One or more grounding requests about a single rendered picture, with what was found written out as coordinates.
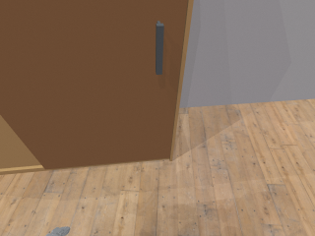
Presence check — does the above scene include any left robot hand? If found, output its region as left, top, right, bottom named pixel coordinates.
left=45, top=226, right=70, bottom=236

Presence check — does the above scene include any handle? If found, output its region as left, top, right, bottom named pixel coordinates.
left=156, top=21, right=164, bottom=75

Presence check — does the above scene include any wardrobe door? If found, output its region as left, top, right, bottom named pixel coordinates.
left=0, top=0, right=188, bottom=170
left=0, top=115, right=41, bottom=169

